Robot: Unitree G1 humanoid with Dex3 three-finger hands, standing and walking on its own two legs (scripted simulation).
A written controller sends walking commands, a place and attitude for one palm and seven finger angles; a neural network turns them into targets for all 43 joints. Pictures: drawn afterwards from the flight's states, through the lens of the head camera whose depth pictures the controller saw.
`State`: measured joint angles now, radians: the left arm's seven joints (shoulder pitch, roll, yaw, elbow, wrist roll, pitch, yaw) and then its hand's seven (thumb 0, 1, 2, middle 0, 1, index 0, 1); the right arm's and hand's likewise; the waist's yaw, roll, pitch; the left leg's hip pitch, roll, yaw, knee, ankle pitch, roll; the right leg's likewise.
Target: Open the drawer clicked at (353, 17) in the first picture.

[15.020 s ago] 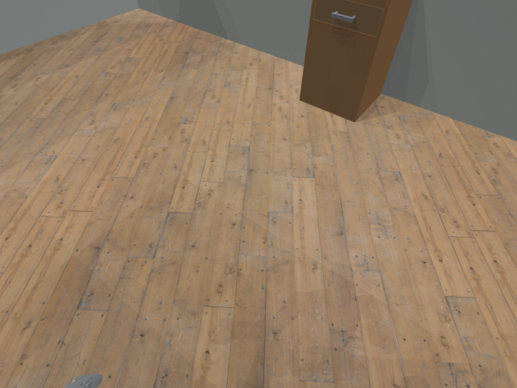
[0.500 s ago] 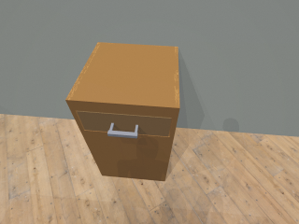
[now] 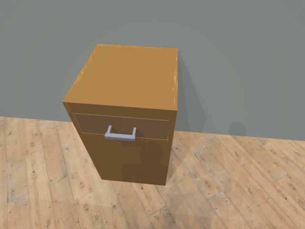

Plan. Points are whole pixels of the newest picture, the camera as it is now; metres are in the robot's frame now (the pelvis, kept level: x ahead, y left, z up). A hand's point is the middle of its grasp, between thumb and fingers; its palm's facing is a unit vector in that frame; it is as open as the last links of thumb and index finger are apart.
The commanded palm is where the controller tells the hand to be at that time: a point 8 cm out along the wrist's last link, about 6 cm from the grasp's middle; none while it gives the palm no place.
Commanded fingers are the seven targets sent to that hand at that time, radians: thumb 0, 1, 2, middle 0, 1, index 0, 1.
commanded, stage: look again from close up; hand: left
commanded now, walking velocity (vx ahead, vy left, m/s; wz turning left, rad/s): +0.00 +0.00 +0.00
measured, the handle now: (121, 133) +0.50 +0.17 -0.15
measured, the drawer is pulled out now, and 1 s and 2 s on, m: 0.00 0.00 0.00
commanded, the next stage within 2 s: raise the hand with hooked fingers in 0.52 s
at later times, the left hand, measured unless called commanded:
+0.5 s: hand out of the picture -0.03 +0.15 -0.18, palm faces +0.06 -0.99 -0.16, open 7.4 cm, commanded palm none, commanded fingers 0.00 0.90 0.90 -0.20 -0.30 -0.20 -0.30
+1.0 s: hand (93, 214) +0.17 +0.17 -0.05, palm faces +0.01 -0.29 -0.96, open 8.3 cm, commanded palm +0.13 +0.21 -0.02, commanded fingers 0.00 0.43 0.70 -0.23 -0.60 -0.23 -0.60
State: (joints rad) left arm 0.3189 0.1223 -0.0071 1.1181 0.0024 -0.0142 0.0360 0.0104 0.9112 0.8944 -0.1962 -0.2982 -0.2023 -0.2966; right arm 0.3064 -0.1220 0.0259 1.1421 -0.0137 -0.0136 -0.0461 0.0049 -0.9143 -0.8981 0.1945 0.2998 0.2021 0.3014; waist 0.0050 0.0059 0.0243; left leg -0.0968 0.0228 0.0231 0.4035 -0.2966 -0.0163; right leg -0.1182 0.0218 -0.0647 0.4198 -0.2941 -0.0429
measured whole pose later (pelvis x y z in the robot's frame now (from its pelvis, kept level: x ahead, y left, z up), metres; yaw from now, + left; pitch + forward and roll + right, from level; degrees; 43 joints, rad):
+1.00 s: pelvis -0.06 +0.01 -0.04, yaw -3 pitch +9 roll +3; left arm 0.32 0.23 -0.15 0.07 1.02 -0.05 0.42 0.02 0.67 0.79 -0.21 -0.46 -0.22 -0.46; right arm 0.08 -0.28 -0.06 0.53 -0.05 0.02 0.03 0.02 -0.92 -0.90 0.19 0.30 0.20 0.30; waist 0.05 -0.01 -0.14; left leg -0.54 0.01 0.10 0.77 -0.38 0.00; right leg -0.62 0.00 0.01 0.84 -0.38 -0.04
